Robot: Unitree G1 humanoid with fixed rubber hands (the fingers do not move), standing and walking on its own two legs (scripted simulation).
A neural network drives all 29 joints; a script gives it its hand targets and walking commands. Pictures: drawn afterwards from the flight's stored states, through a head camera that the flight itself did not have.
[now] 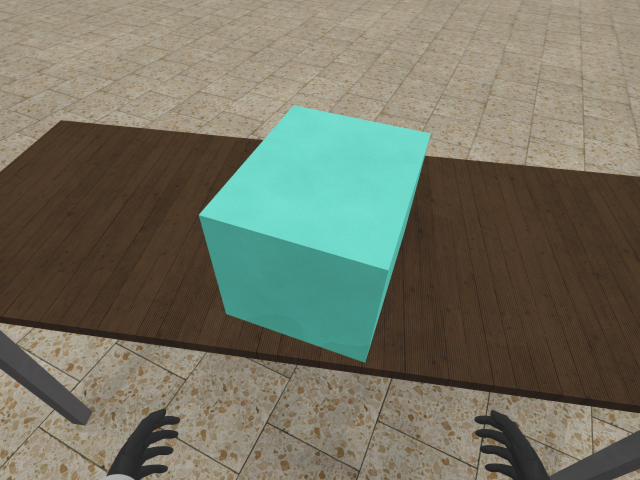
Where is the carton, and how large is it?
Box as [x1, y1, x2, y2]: [199, 105, 430, 362]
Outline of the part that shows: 293,105 199,214 200,221 226,313 364,362 402,238 430,133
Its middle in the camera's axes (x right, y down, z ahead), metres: +0.01 -0.02 +0.60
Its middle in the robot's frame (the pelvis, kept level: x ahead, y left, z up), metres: +0.47 +0.01 +0.05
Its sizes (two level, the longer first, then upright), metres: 0.290 0.230 0.216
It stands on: a table, 0.69 m high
